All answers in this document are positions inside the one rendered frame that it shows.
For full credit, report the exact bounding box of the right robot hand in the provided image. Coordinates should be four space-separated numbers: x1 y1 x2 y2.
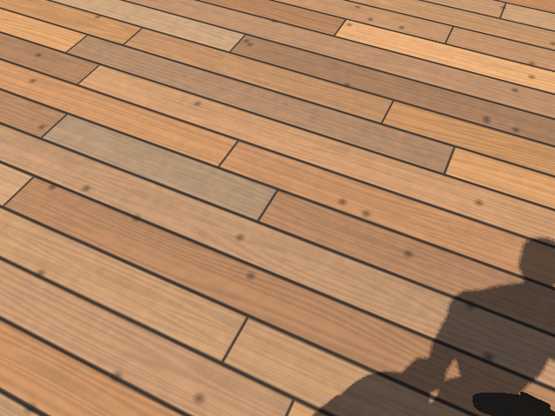
473 392 555 416

